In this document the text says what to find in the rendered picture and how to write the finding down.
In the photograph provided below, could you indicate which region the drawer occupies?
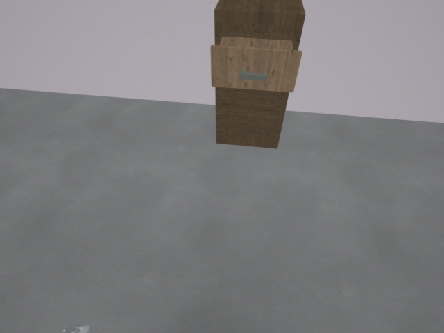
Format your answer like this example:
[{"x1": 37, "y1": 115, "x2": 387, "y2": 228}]
[{"x1": 210, "y1": 37, "x2": 302, "y2": 92}]

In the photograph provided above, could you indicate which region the handle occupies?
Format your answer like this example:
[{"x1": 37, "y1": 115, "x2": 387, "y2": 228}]
[{"x1": 239, "y1": 69, "x2": 268, "y2": 81}]

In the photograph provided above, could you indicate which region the cabinet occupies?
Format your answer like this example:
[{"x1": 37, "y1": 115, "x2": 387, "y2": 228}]
[{"x1": 214, "y1": 0, "x2": 305, "y2": 149}]

